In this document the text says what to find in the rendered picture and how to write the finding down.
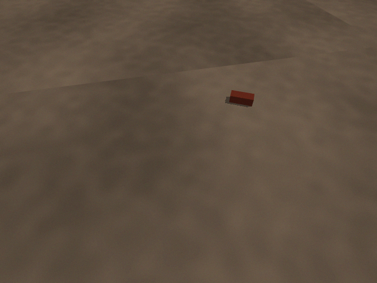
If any carton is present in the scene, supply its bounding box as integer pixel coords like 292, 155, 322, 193
229, 90, 254, 106

